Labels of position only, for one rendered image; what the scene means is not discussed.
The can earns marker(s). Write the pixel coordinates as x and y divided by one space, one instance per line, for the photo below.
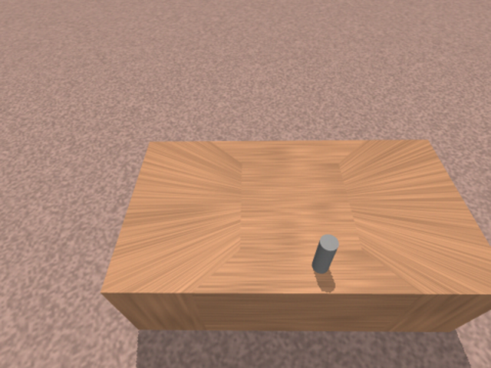
324 254

